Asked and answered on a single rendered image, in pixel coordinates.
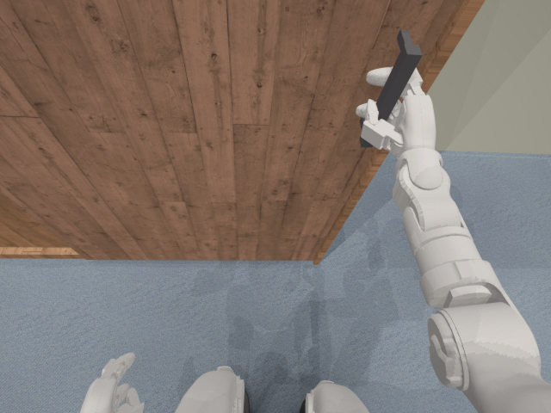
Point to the handle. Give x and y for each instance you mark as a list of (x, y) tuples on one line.
[(400, 74)]

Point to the wardrobe door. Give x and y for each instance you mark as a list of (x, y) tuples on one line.
[(17, 229), (193, 129)]

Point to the robot left hand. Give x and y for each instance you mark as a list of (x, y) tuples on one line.
[(104, 396)]

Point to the robot right forearm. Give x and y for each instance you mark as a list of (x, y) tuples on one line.
[(453, 273)]

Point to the robot right upper arm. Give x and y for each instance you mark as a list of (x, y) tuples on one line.
[(486, 352)]

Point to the left robot thigh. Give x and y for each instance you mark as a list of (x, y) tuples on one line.
[(218, 391)]

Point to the robot right shin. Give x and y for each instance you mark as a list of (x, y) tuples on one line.
[(324, 382)]

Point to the robot right hand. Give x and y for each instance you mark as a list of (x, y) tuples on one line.
[(413, 119)]

